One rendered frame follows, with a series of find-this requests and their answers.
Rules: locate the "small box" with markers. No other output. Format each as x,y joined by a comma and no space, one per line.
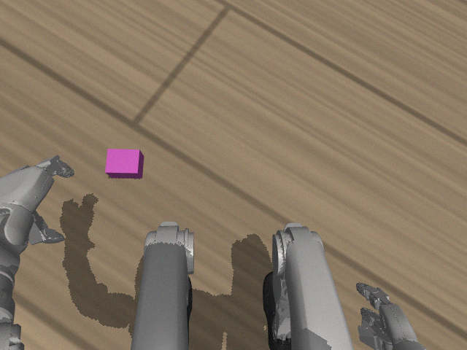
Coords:
124,163

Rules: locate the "left robot hand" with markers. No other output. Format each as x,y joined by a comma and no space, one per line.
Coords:
27,187

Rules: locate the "right robot hand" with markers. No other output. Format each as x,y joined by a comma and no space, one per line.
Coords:
384,330

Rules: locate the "right robot foot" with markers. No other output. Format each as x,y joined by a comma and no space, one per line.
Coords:
269,308

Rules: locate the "left robot arm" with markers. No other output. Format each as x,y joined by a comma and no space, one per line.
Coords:
15,226

